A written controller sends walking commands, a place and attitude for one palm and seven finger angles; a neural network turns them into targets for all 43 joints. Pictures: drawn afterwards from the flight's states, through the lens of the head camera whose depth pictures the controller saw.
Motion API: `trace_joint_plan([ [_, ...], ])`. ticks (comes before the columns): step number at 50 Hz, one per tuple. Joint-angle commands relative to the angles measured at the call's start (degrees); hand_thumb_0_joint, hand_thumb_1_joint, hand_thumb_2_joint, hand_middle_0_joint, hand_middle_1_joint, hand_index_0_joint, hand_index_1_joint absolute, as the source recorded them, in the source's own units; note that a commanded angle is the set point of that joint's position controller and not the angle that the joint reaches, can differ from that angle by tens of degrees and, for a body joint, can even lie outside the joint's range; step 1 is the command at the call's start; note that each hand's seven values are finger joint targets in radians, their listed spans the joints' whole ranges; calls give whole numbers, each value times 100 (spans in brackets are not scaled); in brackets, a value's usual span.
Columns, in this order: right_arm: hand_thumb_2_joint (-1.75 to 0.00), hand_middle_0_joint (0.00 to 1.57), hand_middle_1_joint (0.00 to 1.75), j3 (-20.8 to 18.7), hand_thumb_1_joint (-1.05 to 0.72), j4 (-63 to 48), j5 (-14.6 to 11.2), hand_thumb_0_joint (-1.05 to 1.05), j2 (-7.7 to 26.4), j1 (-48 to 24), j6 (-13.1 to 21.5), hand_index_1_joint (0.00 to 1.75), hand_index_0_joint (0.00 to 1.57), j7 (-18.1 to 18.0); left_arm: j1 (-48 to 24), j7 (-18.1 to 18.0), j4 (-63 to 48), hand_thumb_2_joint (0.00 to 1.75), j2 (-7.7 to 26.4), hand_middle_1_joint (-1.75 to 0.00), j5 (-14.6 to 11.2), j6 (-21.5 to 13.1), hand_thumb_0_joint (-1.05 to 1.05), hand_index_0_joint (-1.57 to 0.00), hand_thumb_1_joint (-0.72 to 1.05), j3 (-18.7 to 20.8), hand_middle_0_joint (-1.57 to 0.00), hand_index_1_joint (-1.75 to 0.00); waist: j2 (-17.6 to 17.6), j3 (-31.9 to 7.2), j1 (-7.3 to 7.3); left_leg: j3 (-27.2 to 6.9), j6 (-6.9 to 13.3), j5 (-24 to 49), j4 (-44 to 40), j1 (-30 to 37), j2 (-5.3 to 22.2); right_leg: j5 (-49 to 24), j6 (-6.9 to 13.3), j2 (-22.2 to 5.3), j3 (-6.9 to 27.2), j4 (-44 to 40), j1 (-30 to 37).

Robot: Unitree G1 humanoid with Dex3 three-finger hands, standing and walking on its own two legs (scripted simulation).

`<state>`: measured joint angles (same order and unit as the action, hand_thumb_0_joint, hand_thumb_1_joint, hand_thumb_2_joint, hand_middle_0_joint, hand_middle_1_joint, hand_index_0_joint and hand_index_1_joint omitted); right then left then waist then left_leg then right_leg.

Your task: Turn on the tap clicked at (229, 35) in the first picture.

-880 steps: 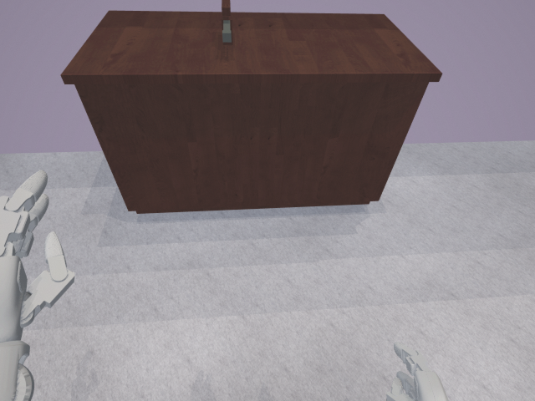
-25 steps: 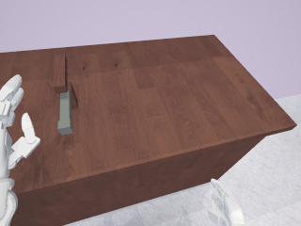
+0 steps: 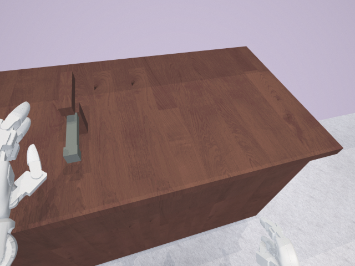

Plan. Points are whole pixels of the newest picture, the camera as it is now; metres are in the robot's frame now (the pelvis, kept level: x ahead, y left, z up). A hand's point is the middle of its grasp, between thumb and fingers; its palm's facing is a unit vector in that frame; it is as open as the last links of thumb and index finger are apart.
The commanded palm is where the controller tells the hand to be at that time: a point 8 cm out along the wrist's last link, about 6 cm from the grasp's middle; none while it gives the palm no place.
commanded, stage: look again from close up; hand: left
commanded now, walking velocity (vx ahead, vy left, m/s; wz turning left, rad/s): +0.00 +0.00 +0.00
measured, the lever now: (72, 154) +0.32 +0.26 +0.07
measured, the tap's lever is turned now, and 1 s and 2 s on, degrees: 0 0 0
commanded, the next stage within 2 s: come to a stop and stand still in 0.08 s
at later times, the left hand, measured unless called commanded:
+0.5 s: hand (49, 162) +0.23 +0.23 +0.18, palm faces +0.33 -0.83 -0.45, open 7.5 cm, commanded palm +0.16 +0.27 +0.17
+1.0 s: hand (47, 170) +0.23 +0.24 +0.15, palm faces +0.32 -0.86 -0.40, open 7.5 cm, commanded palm +0.16 +0.28 +0.17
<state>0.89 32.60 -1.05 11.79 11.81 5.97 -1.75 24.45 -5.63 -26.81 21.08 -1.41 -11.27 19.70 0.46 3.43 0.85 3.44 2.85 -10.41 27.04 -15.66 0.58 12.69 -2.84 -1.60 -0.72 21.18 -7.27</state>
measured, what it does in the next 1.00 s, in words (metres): stands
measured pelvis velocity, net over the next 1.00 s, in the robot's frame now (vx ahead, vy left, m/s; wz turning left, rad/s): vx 0.00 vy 0.00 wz -0.01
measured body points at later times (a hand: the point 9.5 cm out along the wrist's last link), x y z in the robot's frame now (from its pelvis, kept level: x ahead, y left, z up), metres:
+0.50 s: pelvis -0.01 +0.00 -0.01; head +0.03 +0.00 +0.44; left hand +0.21 +0.27 +0.20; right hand +0.17 -0.23 -0.08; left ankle +0.05 +0.08 -0.74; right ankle -0.01 -0.16 -0.74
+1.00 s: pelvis +0.00 +0.00 +0.00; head +0.03 +0.03 +0.45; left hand +0.21 +0.29 +0.18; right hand +0.18 -0.22 -0.07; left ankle +0.05 +0.08 -0.74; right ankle -0.01 -0.16 -0.74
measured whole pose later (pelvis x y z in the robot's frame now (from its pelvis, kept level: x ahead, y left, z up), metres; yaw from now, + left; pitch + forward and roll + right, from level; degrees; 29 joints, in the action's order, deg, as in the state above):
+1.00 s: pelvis +0.00 +0.00 +0.00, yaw -1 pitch -1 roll -2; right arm 1.5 31.7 -0.6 11.0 10.4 7.6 -1.3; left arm 23.0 -4.1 -26.6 21.6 -1.1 -13.5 20.4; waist 1.3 4.7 0.9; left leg 4.3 3.1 -10.9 27.9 -16.5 0.4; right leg 13.4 -3.0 -1.9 0.1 23.0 -8.8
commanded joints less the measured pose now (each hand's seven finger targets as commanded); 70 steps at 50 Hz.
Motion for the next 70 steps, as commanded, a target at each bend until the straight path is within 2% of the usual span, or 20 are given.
trace_joint_plan([
  [1, -90, 20, 30, -254, -90, -899, -27, 0, 690, -568, 288, 30, 20, -53, -385, -125, -1085, 90, 850, -30, -60, -360, 0, -20, 90, 533, -20, -30, -362, -789, 9, -606, -84, -373, -611, 551, 469, -452, 412, -207, 136, -365, -298],
  [13, -90, 20, 30, -291, -90, -882, -43, 0, 686, -539, 312, 30, 20, -63, -295, -127, -1059, 90, 954, -30, -81, -338, 0, -20, 90, 634, -20, -30, -321, -836, 22, -625, -49, -175, -552, 658, 470, -572, 420, -242, 239, -340, -311],
  [14, -90, 20, 30, -353, -90, -738, 364, 0, 789, -249, 476, 30, 20, -50, -5849, -116, -2325, 90, 5368, -30, 631, -857, 0, -20, 90, 3908, -20, -30, 826, 71, 256, -344, -129, 325, 300, -284, 504, -1280, 485, -494, 663, -811, -1123],
  [15, -90, 20, 30, -279, -90, -354, -10, 0, 485, -517, 258, 30, 20, -65, -4055, -28, 23, 90, 2966, -30, 205, -514, 0, -20, 90, 2267, -20, -30, -471, -405, 18, -401, -232, 929, -7, 646, 562, -995, 734, -765, 220, 52, -1142],
  [16, -90, 20, 30, -497, -90, -673, 104, 0, 762, -384, 319, 30, 20, 52, -2649, 97, 159, 90, 1739, -30, 105, -484, 0, -20, 90, 1336, -20, -30, -1203, -1221, 196, -545, -220, 912, -91, 1236, 480, -1064, 732, -334, 381, 634, -740],
  [18, -90, 20, 30, -479, -90, -898, -59, 0, 716, -360, 412, 30, 20, 228, -1291, 188, -360, 90, 915, -30, -73, -444, 0, -20, 90, 636, -20, -30, -1370, -1493, 145, -362, -24, 1034, -177, 1576, 472, -970, 400, -127, 307, 765, -748],
  [20, -90, 20, 30, -413, -90, -1007, -148, 0, 614, -502, 424, 30, 20, 396, -142, 196, -748, 90, 442, -30, -144, -324, 0, -20, 90, 331, -20, -30, -997, -1458, 190, -503, 69, 967, -328, 1300, 699, -599, 322, -29, 2, 897, -563],
  [24, -90, 20, 30, -361, -90, -1136, -94, 0, 707, -582, 339, 30, 20, 231, 9, 81, -1036, 90, 1159, -30, -118, -269, 0, -20, 90, 977, -20, -30, 885, -760, 76, -316, -158, -460, -199, 419, 444, -260, 385, -216, 325, -51, -542],
  [25, -90, 20, 30, -323, -90, -1108, -109, 0, 711, -665, 296, 30, 20, 151, -82, -15, -1114, 90, 1509, -30, -97, -274, 0, -20, 90, 1357, -20, -30, 713, -725, 75, -281, -185, -386, -214, 533, 416, -120, 418, -244, 319, -25, -737],
  [26, -90, 20, 30, -291, -90, -1114, -58, 0, 659, -612, 278, 30, 20, 90, -121, 27, -956, 90, 1190, -30, -162, -324, 0, -20, 90, 1139, -20, -30, 564, -695, 25, -323, -153, -472, -255, 477, 415, 17, 419, -251, 286, -53, -754],
  [30, -90, 20, 30, -240, -90, -1088, -26, 0, 670, -702, 362, 30, 20, -58, -860, -44, -1418, 90, 1561, -30, -78, -535, 0, -20, 90, 1388, -20, -30, -798, -738, 58, -461, -79, -803, -596, 478, 504, 73, 434, -145, 325, 97, -600],
  [31, -90, 20, 30, -232, -90, -1051, -5, 0, 633, -593, 381, 30, 20, -65, -810, -21, -1244, 90, 1188, -30, -107, -558, 0, -20, 90, 1080, -20, -30, -704, -818, 42, -504, -32, -828, -598, 405, 519, -39, 418, -134, 213, 66, -430],
  [41, -90, 20, 30, -256, -90, -852, 6, 0, 715, -479, 510, 30, 20, 15, -515, 2, -957, 90, 731, -30, -10, -549, 0, -20, 90, 517, -20, -30, -357, -825, 28, -591, -73, -401, -591, 643, 526, -343, 381, -116, 102, -100, -475],
  [45, -90, 20, 30, -226, -90, -906, -28, 0, 671, -600, 453, 30, 20, 5, -472, -38, -1101, 90, 1119, -30, 1, -553, 0, -20, 90, 891, -20, -30, -452, -836, 58, -613, -108, -77, -628, 692, 547, -490, 382, -135, 80, -31, -413],
  [46, -90, 20, 30, -225, -90, -921, 3, 0, 671, -528, 419, 30, 20, 9, -433, 8, -1023, 90, 895, -30, -45, -556, 0, -20, 90, 678, -20, -30, -357, -868, 32, -621, -79, -134, -627, 639, 548, -502, 371, -126, 53, -76, -374],
  [55, -90, 20, 30, -207, -90, -940, -32, 0, 660, -569, 392, 30, 20, 7, -370, -25, -1310, 90, 1094, -30, -58, -489, 0, -20, 90, 854, -20, -30, -522, -1035, 55, -539, -137, 663, -490, 945, 567, -984, 381, -159, 44, 9, -283],
  [61, -90, 20, 30, -220, -90, -918, -6, 0, 691, -525, 319, 30, 20, 0, -421, 4, -1125, 90, 825, -30, -72, -427, 0, -20, 90, 558, -20, -30, -438, -981, 20, -560, -101, 357, -535, 847, 549, -916, 383, -167, 63, -117, -283],
  [65, -90, 20, 30, -211, -90, -955, -56, 0, 664, -631, 321, 30, 20, -21, -407, -62, -1312, 90, 1143, -30, -46, -408, 0, -20, 90, 842, -20, -30, -436, -952, 54, -587, -108, 190, -581, 808, 554, -798, 382, -191, 69, -124, -239],
  [66, -90, 20, 30, -210, -90, -934, -17, 0, 678, -555, 301, 30, 20, -13, -398, -10, -1216, 90, 827, -30, -85, -417, 0, -20, 90, 543, -20, -30, -365, -939, 18, -595, -89, 76, -589, 752, 541, -766, 390, -172, 65, -175, -256],
  [70, -90, 20, 30, -223, -90, -944, -66, 0, 672, -609, 324, 30, 20, -35, -388, -72, -1342, 90, 1132, -30, -53, -417, 0, -20, 90, 846, -20, -30, -500, -938, 45, -614, -111, -6, -637, 761, 548, -675, 400, -177, 72, -137, -235],
])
